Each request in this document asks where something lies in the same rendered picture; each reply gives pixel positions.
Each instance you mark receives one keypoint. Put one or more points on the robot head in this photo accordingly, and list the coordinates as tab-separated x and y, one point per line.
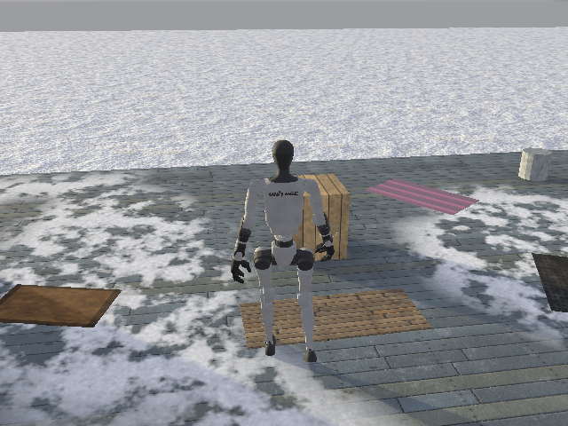
282	153

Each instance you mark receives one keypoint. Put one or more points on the robot left upper arm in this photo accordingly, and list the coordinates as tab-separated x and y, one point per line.
255	188

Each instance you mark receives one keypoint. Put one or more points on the robot right upper arm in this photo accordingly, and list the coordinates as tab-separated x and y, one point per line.
312	188

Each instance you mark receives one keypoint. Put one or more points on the left robot forearm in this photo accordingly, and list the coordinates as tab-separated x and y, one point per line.
241	243

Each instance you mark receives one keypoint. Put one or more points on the left robot thigh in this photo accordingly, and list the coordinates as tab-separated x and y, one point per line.
263	264

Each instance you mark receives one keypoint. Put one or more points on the left robot hand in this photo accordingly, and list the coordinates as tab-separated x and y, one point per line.
236	271

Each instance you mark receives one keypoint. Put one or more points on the right robot forearm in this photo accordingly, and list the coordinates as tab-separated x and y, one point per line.
325	234

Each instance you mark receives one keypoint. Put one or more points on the right robot hand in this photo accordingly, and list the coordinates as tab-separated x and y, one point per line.
330	251

